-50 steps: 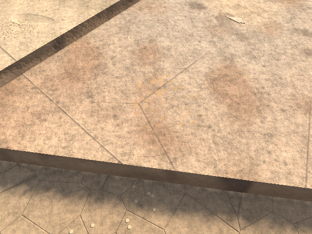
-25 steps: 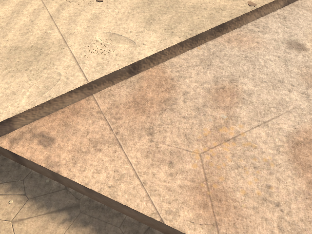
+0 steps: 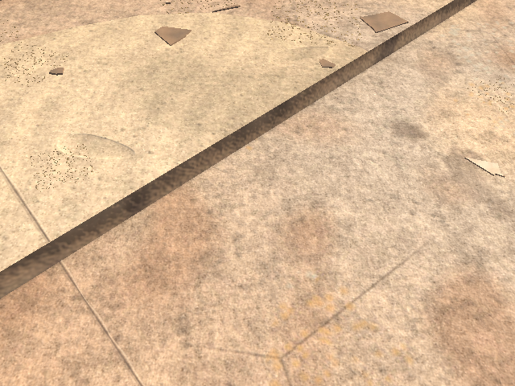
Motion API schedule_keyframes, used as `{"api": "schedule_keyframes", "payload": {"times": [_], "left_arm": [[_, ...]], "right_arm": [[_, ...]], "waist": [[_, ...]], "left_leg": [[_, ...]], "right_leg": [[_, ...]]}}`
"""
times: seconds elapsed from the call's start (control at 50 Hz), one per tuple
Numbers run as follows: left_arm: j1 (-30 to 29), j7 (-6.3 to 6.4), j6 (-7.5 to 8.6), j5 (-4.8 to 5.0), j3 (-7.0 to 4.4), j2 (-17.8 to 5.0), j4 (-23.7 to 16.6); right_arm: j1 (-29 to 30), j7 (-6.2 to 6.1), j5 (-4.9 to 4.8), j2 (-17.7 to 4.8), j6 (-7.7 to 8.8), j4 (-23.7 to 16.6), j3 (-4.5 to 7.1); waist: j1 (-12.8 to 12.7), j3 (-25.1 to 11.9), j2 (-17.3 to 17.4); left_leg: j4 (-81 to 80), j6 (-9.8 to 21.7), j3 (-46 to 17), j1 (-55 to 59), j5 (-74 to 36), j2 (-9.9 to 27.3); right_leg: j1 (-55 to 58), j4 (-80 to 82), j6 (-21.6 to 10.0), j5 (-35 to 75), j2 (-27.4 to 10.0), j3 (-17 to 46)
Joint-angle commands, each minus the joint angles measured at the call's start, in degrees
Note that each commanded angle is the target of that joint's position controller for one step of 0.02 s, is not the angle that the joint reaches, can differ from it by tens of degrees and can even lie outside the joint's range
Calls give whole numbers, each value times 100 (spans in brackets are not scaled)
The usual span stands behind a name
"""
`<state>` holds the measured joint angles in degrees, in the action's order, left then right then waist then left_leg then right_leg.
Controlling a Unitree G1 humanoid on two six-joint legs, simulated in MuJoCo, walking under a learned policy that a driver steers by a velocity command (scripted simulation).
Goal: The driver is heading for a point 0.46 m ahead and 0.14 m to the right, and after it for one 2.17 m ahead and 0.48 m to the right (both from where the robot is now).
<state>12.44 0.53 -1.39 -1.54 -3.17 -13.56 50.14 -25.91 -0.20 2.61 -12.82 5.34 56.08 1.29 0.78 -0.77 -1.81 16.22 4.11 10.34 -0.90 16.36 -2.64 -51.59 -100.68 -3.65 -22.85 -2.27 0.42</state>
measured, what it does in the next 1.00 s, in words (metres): climbs, turning right: right foot 0.12 m higher, then left foot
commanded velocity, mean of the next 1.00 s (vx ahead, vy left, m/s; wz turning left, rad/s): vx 0.50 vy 0.00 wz -0.45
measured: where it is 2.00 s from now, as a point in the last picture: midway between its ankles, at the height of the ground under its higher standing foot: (354, 186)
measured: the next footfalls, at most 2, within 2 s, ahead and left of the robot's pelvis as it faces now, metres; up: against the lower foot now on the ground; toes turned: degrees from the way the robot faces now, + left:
right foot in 0.24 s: +0.33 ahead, -0.10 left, +0.12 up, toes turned -12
left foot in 0.78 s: +0.70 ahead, -0.13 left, +0.12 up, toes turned -33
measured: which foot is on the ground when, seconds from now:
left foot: down 0.00-0.24, up 0.26-0.76, down 0.78-1.00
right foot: up 0.00-0.22, down 0.24-0.78, up 0.80-1.00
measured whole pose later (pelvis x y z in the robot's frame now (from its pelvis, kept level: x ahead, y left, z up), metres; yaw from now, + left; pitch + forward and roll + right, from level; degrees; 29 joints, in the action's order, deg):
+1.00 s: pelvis +0.61 -0.16 +0.12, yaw -29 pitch +2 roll +1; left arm 10.0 0.5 5.0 -0.8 -2.1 -15.5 39.2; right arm -18.9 1.1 -0.4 -14.6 5.4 44.6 3.2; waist 2.1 0.8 -1.9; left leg 18.3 5.5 -1.8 -13.3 6.8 -7.0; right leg -34.7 -66.7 0.1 -16.9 -3.0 5.1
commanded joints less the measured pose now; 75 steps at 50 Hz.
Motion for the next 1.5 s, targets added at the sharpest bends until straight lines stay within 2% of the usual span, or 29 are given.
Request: {"api": "schedule_keyframes", "payload": {"times": [0.02,0.1,0.14,0.18,0.22,0.24,0.26,0.28,0.34,0.38,0.44,0.52,0.58,0.66,0.74,0.78,0.8,0.82,0.86,0.9,0.98,1.08,1.18,1.24,1.28,1.3,1.32,1.36,1.5], "left_arm": [[-1240,131,84,45,162,240,-947],[-2274,45,79,-4,467,465,-1848],[-1850,-142,11,-7,561,445,-1815],[-1138,-185,3,35,516,320,-1547],[500,-215,85,94,295,-156,-1111],[896,-238,137,18,89,-594,-1032],[666,-177,126,118,-175,-1439,-849],[687,-63,45,162,-341,-1633,-890],[163,-218,521,133,12,-501,-783],[-83,-309,668,72,172,34,-610],[-188,-301,644,279,130,-163,-596],[668,-54,589,320,27,-523,-624],[1321,157,490,346,-43,-677,-576],[1561,221,374,366,-95,-709,-538],[1198,250,285,240,-183,-816,-638],[476,97,371,95,-100,-719,-1000],[1678,31,410,120,46,-129,-886],[2094,10,460,267,45,-573,-709],[555,-27,556,237,-49,-953,-1050],[197,-36,673,115,-49,-761,-1237],[246,12,714,34,45,-426,-1361],[-1026,14,765,56,143,-255,-1703],[-1761,-90,862,208,26,-524,-1905],[-1231,-84,945,215,-132,-742,-1795],[462,34,935,76,-328,-1318,-1594],[751,8,822,81,-384,-1531,-1387],[761,-11,788,171,-313,-1047,-1415],[286,-19,752,144,-187,-656,-1441],[-114,-46,804,91,-257,-818,-1066]], "right_arm": [[-584,-28,80,-474,102,103,20],[-638,-90,-39,-383,160,449,-122],[-390,-202,-195,-387,46,374,-162],[-185,-283,-388,-933,46,94,-84],[16,-195,-338,-1516,-90,-121,150],[23,-129,-362,-1509,-83,-282,208],[65,111,-245,-547,-2,-820,32],[463,264,-65,-878,85,-1102,166],[1236,105,-306,-416,278,-1553,69],[944,55,-300,-304,155,-1687,21],[1274,58,-185,-168,47,-2032,-127],[2608,-62,-28,-171,48,-2542,-96],[3536,-7,-255,-114,48,-2781,-111],[4032,220,-334,-496,178,-2837,21],[3132,228,-305,-797,299,-2517,232],[1108,97,-156,-1084,295,-2119,342],[529,70,-88,-1293,255,-1887,414],[524,59,-238,-950,215,-1848,396],[1380,-1,-275,-601,126,-1948,278],[1442,86,-193,-645,127,-1853,247],[1162,149,-348,-610,139,-1648,247],[623,44,-378,-999,1,-1524,362],[55,-23,-445,-963,-175,-1388,357],[245,-85,-437,-987,-276,-1443,401],[456,-71,-280,-503,-211,-1724,261],[-307,-80,-427,-340,-155,-1847,170],[-243,-99,-496,-798,-174,-1719,268],[562,-76,-391,-971,-255,-1821,365],[1178,80,-334,-530,-395,-2145,278]], "waist": [[44,986,177],[-87,1142,280],[-247,692,186],[-595,-102,573],[-1228,-1336,1557],[-1435,-1751,1483],[-829,-1873,-639],[-852,-2243,-234],[-238,-574,835],[309,-201,264],[581,225,462],[-86,-215,18],[-559,-241,-308],[-690,-183,-464],[-223,-501,-585],[750,-1802,-327],[298,-2525,1424],[307,-2613,1621],[274,-647,309],[-59,-1,75],[-258,-92,474],[159,-9,566],[388,-17,723],[-18,-203,861],[-731,-1437,33],[-395,-1830,-1671],[-504,-1348,-1132],[-450,-322,-210],[-60,202,-265]], "left_leg": [[-663,609,-1290,723,-440,2195],[-1169,239,-396,-83,-940,1639],[-1521,376,323,-700,-3138,1352],[-453,416,467,-468,-8324,1741],[2119,341,350,393,-10085,1926],[3937,84,281,-200,-8330,1730],[6638,-416,51,-2798,-516,353],[7732,-350,-1400,-3725,-226,7],[8656,-130,-1825,-4544,-86,320],[9037,72,-1773,-4551,-67,587],[7266,126,-1341,-4664,-641,762],[4468,-319,-723,-4083,-1655,477],[2453,-577,-870,-4354,-1887,171],[1173,-401,-1159,-4346,-2018,2],[728,-56,-1087,-2251,-1828,-215],[1148,572,-1950,773,-2131,903],[1179,1770,-4506,3130,-1890,2453],[518,1880,-5746,2843,-89,2680],[-117,1260,-4311,696,476,1936],[-449,1159,-3544,-399,-783,1403],[-526,1237,-3051,-792,-1938,1048],[-487,923,-2523,-1547,-1926,722],[49,785,-3200,-906,-1218,953],[693,561,-3450,-816,-1349,845],[3145,138,-2601,-2177,-262,220],[4542,-139,-1869,-4052,1919,-208],[5367,-258,-1891,-4726,1681,244],[5661,-385,-1724,-4674,672,557],[4514,-608,-1540,-4177,-545,1006]], "right_leg": [[-3012,-1436,-247,-633,8,239],[-2605,201,-335,-679,-1,-567],[-353,2028,-430,-47,4,-1196],[1563,2801,-613,84,569,-1737],[3031,3901,-901,-313,1068,-1314],[4083,4920,-1187,-384,870,72],[5451,6721,-1901,-197,-843,3720],[5738,7971,-1860,88,-1132,5856],[3966,8071,-1035,751,-911,4215],[3098,7970,-867,1649,-452,2930],[2345,8080,-666,2114,348,1276],[3007,8451,-408,3775,481,1163],[4428,8532,-273,3705,199,1631],[5702,8208,-251,3560,-223,2234],[5483,7196,-201,5529,-174,2160],[4175,5122,-156,4669,100,1925],[1933,3049,334,-111,1059,1466],[1388,2089,252,-800,775,1425],[1121,2083,236,140,382,1051],[1249,2533,234,528,63,737],[1181,3502,445,634,-249,430],[2079,5939,659,2191,11,239],[2499,7137,612,2269,360,427],[3557,7852,324,1904,350,433],[6178,7543,-357,2049,-1203,1683],[7365,7872,-1273,1059,-2293,3906],[7034,8104,-1280,25,-2268,4223],[5712,8363,-887,748,-1675,2641],[4297,9119,-815,2489,-1204,576]]}}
